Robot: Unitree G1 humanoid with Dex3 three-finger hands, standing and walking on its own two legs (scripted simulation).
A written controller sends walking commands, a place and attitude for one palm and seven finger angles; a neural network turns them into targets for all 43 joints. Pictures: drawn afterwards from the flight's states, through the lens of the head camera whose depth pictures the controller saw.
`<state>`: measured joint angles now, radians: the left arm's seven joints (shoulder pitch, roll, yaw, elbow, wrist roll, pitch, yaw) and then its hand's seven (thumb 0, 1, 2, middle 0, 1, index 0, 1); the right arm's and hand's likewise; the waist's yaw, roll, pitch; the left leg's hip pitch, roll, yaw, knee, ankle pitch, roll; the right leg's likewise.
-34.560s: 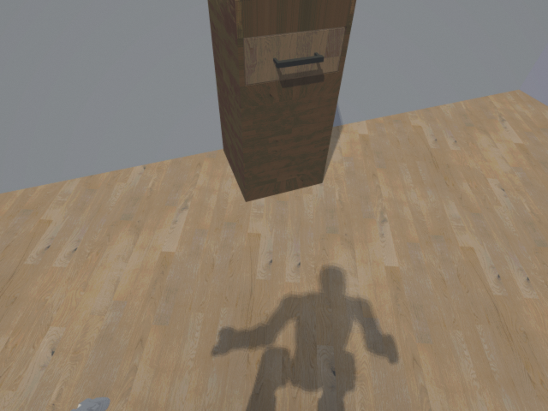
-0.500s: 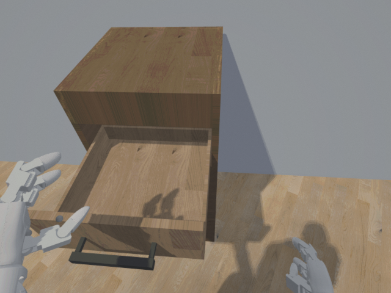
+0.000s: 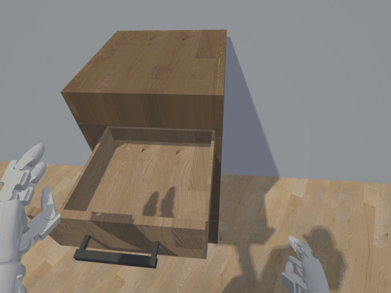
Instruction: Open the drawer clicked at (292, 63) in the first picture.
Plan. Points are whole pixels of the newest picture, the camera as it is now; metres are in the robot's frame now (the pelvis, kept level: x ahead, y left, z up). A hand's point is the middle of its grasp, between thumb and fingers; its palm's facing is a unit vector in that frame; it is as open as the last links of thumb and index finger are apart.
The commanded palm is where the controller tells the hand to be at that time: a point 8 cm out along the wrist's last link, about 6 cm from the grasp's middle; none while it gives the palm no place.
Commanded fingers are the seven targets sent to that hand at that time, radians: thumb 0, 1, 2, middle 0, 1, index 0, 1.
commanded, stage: step back with the hand held close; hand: left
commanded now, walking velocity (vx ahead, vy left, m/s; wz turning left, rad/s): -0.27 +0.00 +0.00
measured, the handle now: (118, 250) +0.21 +0.21 -0.06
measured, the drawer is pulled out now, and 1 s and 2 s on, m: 0.30 0.30 0.30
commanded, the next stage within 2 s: stop stepping back and stand still in 1.20 s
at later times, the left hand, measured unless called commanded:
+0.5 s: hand (23, 241) +0.14 +0.26 +0.17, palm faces +0.36 -0.80 -0.47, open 7.4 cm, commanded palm +0.08 +0.30 +0.18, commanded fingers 0.00 0.90 0.90 -0.20 -0.30 -0.20 -0.30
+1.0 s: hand out of the picture +0.06 +0.24 +0.17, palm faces +0.38 -0.80 -0.46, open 7.4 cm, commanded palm -0.01 +0.28 +0.18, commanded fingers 0.00 0.90 0.90 -0.20 -0.30 -0.20 -0.30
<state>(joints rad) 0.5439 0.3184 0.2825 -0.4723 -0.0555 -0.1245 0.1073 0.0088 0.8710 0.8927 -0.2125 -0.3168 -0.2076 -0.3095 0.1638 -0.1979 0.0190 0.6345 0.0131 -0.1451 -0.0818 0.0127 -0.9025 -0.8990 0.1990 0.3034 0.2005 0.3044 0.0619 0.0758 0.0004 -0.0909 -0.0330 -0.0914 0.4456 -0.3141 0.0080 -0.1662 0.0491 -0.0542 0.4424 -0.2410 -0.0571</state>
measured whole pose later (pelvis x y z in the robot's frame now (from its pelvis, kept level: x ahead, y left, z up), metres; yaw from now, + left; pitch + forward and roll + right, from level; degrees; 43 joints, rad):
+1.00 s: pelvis -0.14 +0.00 -0.01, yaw +0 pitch +3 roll -2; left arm 0.58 0.39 0.40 -0.63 -0.04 -0.22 0.13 0.01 0.89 0.90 -0.21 -0.31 -0.20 -0.30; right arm 0.13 -0.16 0.02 0.60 -0.01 -0.12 -0.05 0.01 -0.90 -0.90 0.20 0.30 0.20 0.30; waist 0.02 -0.01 0.03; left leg -0.40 0.05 -0.01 0.58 -0.22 -0.02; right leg -0.30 0.02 -0.04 0.53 -0.29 0.00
